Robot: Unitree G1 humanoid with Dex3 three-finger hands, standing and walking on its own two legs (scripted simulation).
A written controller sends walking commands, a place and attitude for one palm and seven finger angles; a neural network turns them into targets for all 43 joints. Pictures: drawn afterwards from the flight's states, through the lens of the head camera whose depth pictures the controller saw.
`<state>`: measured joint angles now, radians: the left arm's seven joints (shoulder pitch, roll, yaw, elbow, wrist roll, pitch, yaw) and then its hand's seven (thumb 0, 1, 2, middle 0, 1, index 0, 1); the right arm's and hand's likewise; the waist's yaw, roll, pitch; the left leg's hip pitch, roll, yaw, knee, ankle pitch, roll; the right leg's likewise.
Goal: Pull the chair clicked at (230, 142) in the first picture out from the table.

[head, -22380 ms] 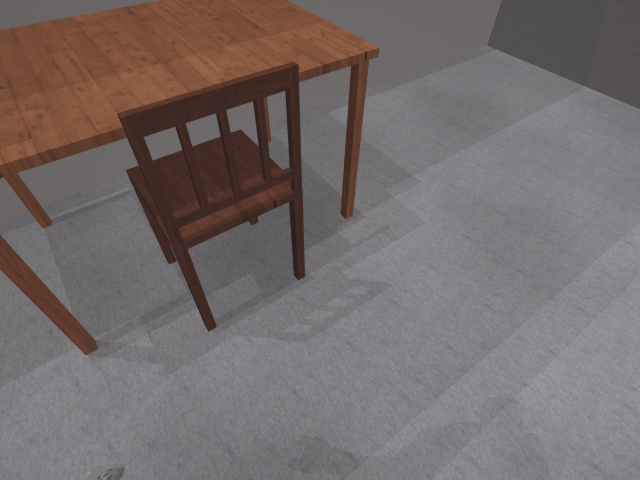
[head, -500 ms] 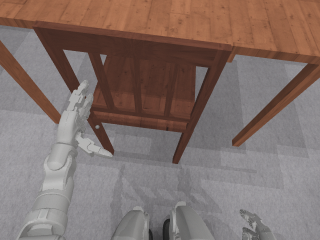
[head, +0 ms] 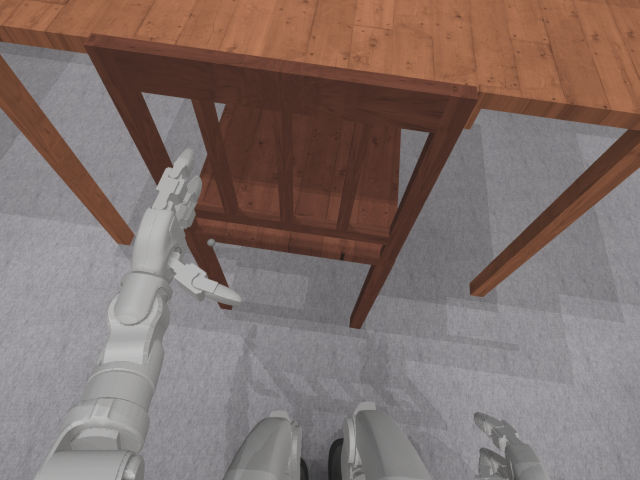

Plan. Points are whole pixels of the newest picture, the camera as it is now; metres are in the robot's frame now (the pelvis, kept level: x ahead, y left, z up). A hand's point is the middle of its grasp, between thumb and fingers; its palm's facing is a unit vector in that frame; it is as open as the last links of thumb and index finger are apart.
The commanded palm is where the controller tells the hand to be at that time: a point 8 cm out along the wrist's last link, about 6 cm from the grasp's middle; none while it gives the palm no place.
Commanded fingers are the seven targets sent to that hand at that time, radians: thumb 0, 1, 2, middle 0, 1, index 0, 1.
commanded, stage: push the fingers through the gap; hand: left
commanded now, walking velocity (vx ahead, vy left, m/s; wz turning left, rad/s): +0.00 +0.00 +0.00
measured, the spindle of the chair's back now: (285, 172) +0.52 +0.06 +0.01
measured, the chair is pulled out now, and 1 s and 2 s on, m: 0.00 0.00 0.00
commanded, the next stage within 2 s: hook a spindle and tug to test in 1.42 s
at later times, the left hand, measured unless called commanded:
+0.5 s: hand (218, 201) +0.45 +0.14 +0.02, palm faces -0.10 -0.99 -0.05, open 16.9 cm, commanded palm +0.44 +0.18 +0.02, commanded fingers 0.00 -0.50 0.30 -0.06 -0.08 -0.06 -0.08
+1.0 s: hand (232, 175) +0.50 +0.13 +0.03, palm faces -0.09 -1.00 -0.04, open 16.9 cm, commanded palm +0.48 +0.17 +0.02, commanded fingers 0.00 -0.50 0.30 -0.06 -0.08 -0.06 -0.08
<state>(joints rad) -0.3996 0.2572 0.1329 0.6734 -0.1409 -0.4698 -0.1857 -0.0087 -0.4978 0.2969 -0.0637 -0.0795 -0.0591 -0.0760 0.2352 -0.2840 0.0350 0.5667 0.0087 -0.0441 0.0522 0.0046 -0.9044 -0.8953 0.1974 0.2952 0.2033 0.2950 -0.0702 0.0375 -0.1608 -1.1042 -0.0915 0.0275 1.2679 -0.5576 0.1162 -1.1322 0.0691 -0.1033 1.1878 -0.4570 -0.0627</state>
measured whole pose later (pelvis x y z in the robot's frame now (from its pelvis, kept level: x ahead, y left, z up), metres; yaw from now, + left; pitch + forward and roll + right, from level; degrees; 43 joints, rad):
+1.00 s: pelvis -0.01 +0.00 -0.01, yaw -1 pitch +27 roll -4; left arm -0.85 0.38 0.29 1.16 -0.06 -0.53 -0.16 -0.01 -0.50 0.30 -0.06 -0.08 -0.06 -0.08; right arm 0.33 -0.29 0.04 0.61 -0.03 0.03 0.08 0.00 -0.91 -0.90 0.20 0.30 0.20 0.29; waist -0.18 0.05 -0.15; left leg -1.22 -0.07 0.03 1.31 -0.56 0.12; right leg -1.24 0.08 -0.11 1.21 -0.44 -0.06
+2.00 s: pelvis +0.00 +0.00 -0.01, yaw -2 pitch +27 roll -5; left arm -0.86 0.39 0.29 1.15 -0.06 -0.52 -0.17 -0.01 -0.36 0.36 -0.34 -0.93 -0.33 -0.93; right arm 0.33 -0.29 0.04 0.60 -0.03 0.05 0.09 0.00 -0.91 -0.90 0.20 0.30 0.20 0.29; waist -0.18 0.05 -0.15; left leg -1.21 -0.07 0.03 1.31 -0.56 0.12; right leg -1.24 0.09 -0.11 1.20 -0.44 -0.06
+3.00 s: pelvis +0.02 +0.01 +0.00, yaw -2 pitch +26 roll -4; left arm -0.63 0.29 0.23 0.89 -0.11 -0.48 -0.13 0.01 0.79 0.80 -0.45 -1.45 -0.44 -1.45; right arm 0.31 -0.27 0.02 0.56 -0.01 0.06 0.10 0.00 -0.91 -0.90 0.20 0.30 0.20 0.29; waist -0.14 0.06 -0.17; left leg -1.13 -0.07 0.04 1.25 -0.57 0.12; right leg -1.16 0.10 -0.08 1.15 -0.45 -0.05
